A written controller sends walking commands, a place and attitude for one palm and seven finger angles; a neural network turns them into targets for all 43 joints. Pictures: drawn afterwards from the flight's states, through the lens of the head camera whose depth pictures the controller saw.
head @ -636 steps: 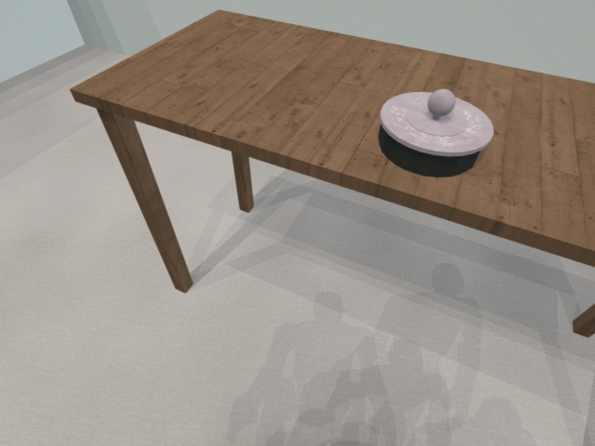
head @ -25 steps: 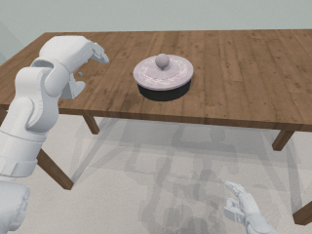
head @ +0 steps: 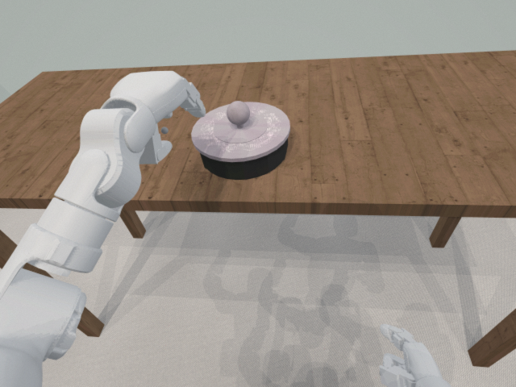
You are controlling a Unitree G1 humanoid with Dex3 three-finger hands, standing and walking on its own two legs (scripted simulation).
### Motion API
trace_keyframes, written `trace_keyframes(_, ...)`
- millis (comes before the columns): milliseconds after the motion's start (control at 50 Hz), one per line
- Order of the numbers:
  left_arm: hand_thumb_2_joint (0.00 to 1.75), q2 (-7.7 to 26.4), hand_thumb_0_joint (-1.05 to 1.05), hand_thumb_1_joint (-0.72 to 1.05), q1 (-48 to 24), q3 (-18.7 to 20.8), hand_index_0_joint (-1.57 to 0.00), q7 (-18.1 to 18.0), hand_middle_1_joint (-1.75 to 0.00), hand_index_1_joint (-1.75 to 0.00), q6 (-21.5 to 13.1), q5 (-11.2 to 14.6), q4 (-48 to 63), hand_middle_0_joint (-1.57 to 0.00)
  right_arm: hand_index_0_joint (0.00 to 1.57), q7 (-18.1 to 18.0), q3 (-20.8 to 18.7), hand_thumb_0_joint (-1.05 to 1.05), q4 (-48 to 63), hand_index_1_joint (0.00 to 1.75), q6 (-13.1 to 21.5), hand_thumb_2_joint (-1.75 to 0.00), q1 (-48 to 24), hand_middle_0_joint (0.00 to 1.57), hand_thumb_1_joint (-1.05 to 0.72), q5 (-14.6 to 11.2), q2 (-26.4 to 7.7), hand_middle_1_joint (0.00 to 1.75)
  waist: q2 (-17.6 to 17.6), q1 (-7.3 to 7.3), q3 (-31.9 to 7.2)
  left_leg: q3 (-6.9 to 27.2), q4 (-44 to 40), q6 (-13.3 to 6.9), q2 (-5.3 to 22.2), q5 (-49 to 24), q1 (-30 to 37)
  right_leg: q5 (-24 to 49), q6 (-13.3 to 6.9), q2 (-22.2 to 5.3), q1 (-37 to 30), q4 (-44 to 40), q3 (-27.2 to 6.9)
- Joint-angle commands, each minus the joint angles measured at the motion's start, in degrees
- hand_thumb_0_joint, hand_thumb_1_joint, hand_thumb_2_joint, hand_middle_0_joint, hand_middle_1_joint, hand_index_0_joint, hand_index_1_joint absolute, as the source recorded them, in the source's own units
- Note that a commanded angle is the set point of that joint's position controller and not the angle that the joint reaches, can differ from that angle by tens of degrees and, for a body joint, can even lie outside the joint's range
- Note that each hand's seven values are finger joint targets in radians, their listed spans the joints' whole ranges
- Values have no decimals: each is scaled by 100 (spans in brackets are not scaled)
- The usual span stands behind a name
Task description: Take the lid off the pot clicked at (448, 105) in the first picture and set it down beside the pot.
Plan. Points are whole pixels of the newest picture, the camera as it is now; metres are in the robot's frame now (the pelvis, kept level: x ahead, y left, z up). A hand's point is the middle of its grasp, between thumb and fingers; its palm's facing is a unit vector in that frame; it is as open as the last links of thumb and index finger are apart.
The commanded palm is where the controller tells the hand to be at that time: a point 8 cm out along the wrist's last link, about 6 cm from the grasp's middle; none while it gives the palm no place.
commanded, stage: move the open hand above the knob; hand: left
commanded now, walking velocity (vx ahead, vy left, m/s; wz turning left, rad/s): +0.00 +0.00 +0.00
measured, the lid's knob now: (238, 113) +0.55 +0.08 +0.17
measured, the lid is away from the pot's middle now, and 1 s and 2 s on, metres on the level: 0.00 0.00 0.00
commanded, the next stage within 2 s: lower the open fingers around the knob in 1.60 s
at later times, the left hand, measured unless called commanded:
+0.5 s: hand (196, 89) +0.47 +0.12 +0.26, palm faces -0.14 -0.05 -0.99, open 10.0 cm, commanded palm +0.45 +0.12 +0.32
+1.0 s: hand (234, 69) +0.52 +0.07 +0.27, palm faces -0.20 -0.07 -0.98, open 10.0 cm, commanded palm +0.50 +0.09 +0.32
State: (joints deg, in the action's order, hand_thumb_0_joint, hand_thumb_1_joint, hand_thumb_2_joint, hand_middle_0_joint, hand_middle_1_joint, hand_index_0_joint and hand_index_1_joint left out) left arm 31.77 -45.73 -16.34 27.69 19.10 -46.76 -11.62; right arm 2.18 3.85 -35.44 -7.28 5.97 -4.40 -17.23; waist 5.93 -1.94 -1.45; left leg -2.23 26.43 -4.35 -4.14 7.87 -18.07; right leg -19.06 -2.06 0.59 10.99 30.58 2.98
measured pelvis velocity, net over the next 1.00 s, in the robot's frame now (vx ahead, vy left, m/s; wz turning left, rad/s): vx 0.04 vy -0.01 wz -0.04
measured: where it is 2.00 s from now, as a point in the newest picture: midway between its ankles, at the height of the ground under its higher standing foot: outside the picture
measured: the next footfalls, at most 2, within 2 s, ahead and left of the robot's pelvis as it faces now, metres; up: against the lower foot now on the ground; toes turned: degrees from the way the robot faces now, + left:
none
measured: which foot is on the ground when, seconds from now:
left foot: down 0.00-1.00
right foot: down 0.00-1.00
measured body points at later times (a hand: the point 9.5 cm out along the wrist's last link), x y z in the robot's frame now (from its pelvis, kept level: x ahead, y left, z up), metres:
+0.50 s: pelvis +0.02 -0.02 +0.00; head +0.02 -0.05 +0.45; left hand +0.47 +0.12 +0.32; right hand +0.19 -0.25 -0.11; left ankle +0.07 +0.07 -0.73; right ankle -0.03 -0.09 -0.73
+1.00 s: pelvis +0.04 -0.01 +0.00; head +0.05 -0.04 +0.45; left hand +0.52 +0.07 +0.32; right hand +0.12 -0.27 -0.13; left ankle +0.07 +0.07 -0.73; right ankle -0.03 -0.09 -0.73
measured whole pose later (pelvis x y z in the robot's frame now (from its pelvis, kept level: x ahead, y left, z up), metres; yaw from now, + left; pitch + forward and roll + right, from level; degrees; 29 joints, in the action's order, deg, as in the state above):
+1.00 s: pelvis +0.04 -0.01 +0.00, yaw -2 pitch +5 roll +1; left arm 22.4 -76.6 -17.4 28.5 19.8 -51.0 -53.1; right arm 1.3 1.8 -40.6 -6.5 13.7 -2.7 -16.5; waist 3.6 4.3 -4.2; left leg -4.0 24.4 -3.9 -3.4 9.6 -19.9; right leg -19.6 -2.6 1.3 13.2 27.9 0.7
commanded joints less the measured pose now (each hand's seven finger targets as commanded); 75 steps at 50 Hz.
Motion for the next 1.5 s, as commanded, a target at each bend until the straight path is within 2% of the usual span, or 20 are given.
trace_keyframes(0,174,1966,0,-41,-4370,1345,-89,-411,-8,-8,-22,-323,162,-89,20,-182,-189,0,750,30,471,-90,-965,20,-90,20,-437,30,-477,40,-1900,475,-189,65,54,-512,1425,1046,-69,67,349,-629,-333)
trace_keyframes(100,174,592,0,-41,-2861,499,-89,-135,-8,-8,162,-194,-564,-89,20,9,-252,0,870,30,313,-90,-879,20,-90,-27,-423,30,-750,0,-1964,344,-33,72,25,-1031,1368,1814,-41,17,181,-497,-282)
trace_keyframes(180,174,693,0,-41,-3512,383,-89,-64,-8,-8,233,-288,-338,-89,20,11,-223,0,945,30,187,-90,-987,20,-90,-54,-449,30,-973,141,-1854,265,1,13,-4,-855,1238,1898,6,-16,182,-555,-324)
trace_keyframes(260,174,1674,0,-41,-5189,969,-89,-145,-8,-8,130,-310,23,-89,20,-133,-228,0,803,30,319,-90,-868,20,-90,20,-459,30,-733,193,-2356,360,40,-51,-57,-896,1507,2005,-9,-10,-18,-573,-479)
trace_keyframes(320,174,1110,0,-41,-5257,590,-89,-116,-8,-8,180,-317,-852,-89,20,-139,-215,0,612,30,375,-90,-714,20,-90,12,-403,30,-575,252,-2211,410,-5,-22,-71,-1069,1563,2121,-46,49,216,-523,-374)
trace_keyframes(420,174,341,0,-41,-4310,107,-89,4,-8,-8,321,-340,-2345,-89,20,-91,-205,0,525,30,235,-90,-471,20,-90,-9,-462,30,-1167,300,-1559,289,-48,3,-43,-913,1058,2209,7,16,317,-558,-297)
trace_keyframes(460,174,-6,0,-41,-4477,-157,-89,13,-8,-8,311,-231,-1884,-89,20,-57,-274,0,621,30,171,-90,-529,20,-90,2,-492,30,-917,355,-1824,310,48,-26,-59,-1088,1320,2391,-15,-2,292,-552,-334)
trace_keyframes(500,174,68,0,-41,-5402,-191,-89,34,-8,-8,279,-387,-1424,-89,20,-57,-260,0,668,30,193,-90,-596,20,-90,26,-432,30,-851,419,-2315,306,78,-65,-95,-1321,1542,2630,-21,13,153,-484,-401)
trace_keyframes(580,174,1033,0,-41,-6610,534,-89,-54,-8,-8,168,-455,-1606,-89,20,-129,-296,0,410,30,306,-90,-223,20,-90,93,-463,30,-881,469,-2866,384,100,-122,-157,-1377,1689,2843,-6,69,-78,-513,-502)
trace_keyframes(620,174,1091,0,-41,-6510,632,-89,-78,-8,-8,183,-491,-2543,-89,20,-187,-287,0,203,30,336,-90,-33,20,-90,111,-473,30,-1169,448,-2575,314,33,-133,-136,-1309,1447,2917,7,56,-47,-507,-486)
trace_keyframes(760,174,-422,0,-41,-5424,-246,-89,-78,-8,-8,308,-441,-3596,-89,20,-52,-393,0,215,30,207,-90,199,20,-90,98,-561,30,-994,520,-2171,271,132,-80,-45,-2129,1473,3271,-1,72,256,-492,-356)
trace_keyframes(880,174,809,0,-41,-7125,493,-89,-80,-8,-8,66,-600,-2617,-89,20,-108,-391,0,270,30,293,-90,251,20,-90,178,-532,30,-1142,501,-3161,201,103,-184,-109,-2181,1603,3796,70,39,-364,-432,-618)
trace_keyframes(960,174,439,0,-41,-6326,330,-89,-233,-8,-8,73,-622,-3443,-89,20,-129,-453,0,142,30,311,-90,464,20,-90,152,-548,30,-856,505,-2614,235,112,-158,-3,-2282,1618,3325,-10,73,98,-495,-482)
trace_keyframes(1020,174,240,0,-41,-5901,143,-89,-230,-8,-8,303,-722,-4205,-89,20,-132,-383,0,101,30,255,-90,491,20,-90,97,-581,30,-1183,539,-1886,187,-121,-103,11,-1462,1212,2654,11,126,392,-603,-381)
trace_keyframes(1100,174,-83,0,-41,-6726,-124,-89,-125,-8,-8,167,-648,-3029,-89,20,-118,-449,0,316,30,301,-90,331,20,-90,114,-517,30,-802,631,-2746,262,61,-171,-1,-2082,1889,2971,15,99,304,-563,-487)
trace_keyframes(1180,174,284,0,-41,-7034,160,-89,-133,-8,-8,1,-587,-2705,-89,20,-148,-480,0,269,30,412,-90,390,20,-90,122,-512,30,-806,665,-2978,357,87,-171,21,-1994,2145,2722,11,139,380,-595,-504)
trace_keyframes(1240,174,246,0,-41,-6820,96,-89,-171,-8,-8,126,-601,-3612,-89,20,-198,-403,0,80,30,380,-90,499,20,-90,98,-516,30,-1080,673,-2185,305,-153,-150,-11,-1221,1593,2300,-10,152,565,-676,-404)
trace_keyframes(1340,174,-68,0,-41,-6576,-99,-89,-277,-8,-8,259,-727,-4155,-89,20,-193,-377,0,33,30,340,-90,477,20,-90,112,-547,30,-919,679,-1916,361,-234,-81,43,-953,1524,1829,-59,157,830,-727,-357)
trace_keyframes(1400,174,-304,0,-41,-6726,-268,-89,-243,-8,-8,283,-702,-4217,-89,20,-207,-382,0,29,30,300,-90,500,20,-90,110,-560,30,-1038,792,-1948,380,-255,-89,34,-774,1490,1768,-41,155,824,-760,-350)
trace_keyframes(1480,174,236,0,-41,-7445,43,-89,-272,-8,-8,130,-658,-3758,-89,20,-262,-395,0,59,30,414,-90,534,20,-90,144,-574,30,-1092,789,-2644,372,-234,-132,16,-775,1662,1934,-5,131,490,-750,-472)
